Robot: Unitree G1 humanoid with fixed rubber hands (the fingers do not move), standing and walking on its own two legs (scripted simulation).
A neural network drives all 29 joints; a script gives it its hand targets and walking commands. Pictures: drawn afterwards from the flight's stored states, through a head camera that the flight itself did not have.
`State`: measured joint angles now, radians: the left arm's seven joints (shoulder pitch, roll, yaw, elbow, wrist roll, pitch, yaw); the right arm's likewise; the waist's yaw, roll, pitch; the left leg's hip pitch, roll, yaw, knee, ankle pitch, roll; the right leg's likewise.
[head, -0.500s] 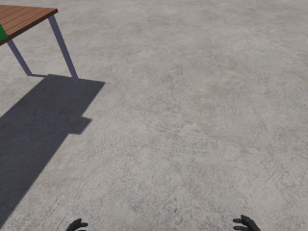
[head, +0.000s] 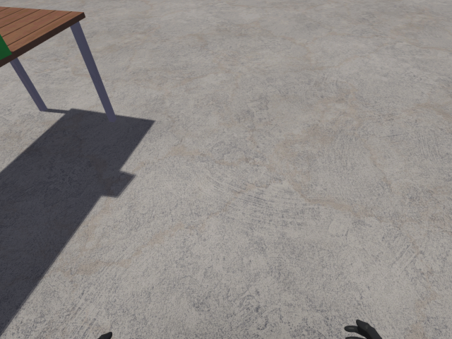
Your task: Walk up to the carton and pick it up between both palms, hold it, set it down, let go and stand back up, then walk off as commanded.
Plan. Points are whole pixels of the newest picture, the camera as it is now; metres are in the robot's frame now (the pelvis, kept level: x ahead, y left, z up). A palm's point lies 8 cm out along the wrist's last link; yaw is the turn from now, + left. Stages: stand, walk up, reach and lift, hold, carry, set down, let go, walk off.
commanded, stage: stand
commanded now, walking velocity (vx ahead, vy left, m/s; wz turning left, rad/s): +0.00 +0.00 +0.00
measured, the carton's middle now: out of the picture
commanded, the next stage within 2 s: none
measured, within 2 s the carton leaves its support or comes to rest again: neither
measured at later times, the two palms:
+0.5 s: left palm out of the picture +0.10 +0.28 -0.10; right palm out of the picture +0.11 -0.24 -0.10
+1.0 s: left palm out of the picture +0.08 +0.28 -0.11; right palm out of the picture +0.09 -0.24 -0.11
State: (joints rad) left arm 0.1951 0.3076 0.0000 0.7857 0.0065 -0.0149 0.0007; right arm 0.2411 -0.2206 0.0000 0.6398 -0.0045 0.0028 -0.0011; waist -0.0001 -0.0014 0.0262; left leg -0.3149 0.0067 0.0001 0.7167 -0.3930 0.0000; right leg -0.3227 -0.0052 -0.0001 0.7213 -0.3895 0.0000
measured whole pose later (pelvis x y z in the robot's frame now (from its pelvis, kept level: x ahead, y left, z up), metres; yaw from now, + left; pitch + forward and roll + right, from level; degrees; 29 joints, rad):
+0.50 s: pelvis +0.00 +0.00 +0.00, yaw +0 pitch -1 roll +0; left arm 0.20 0.32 0.00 0.85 0.01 -0.02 0.00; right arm 0.24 -0.23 0.00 0.70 0.00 0.00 0.00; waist 0.00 0.00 0.03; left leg -0.31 0.01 0.00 0.72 -0.39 0.00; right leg -0.32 -0.01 0.00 0.72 -0.39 0.00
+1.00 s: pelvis -0.01 +0.00 +0.00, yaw +0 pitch -2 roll +0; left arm 0.20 0.32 0.00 0.91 0.01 -0.02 0.00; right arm 0.24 -0.23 0.00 0.75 0.00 0.00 0.00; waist 0.00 0.00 0.03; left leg -0.31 0.01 0.00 0.72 -0.37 0.00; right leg -0.32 -0.01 0.00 0.72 -0.37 0.00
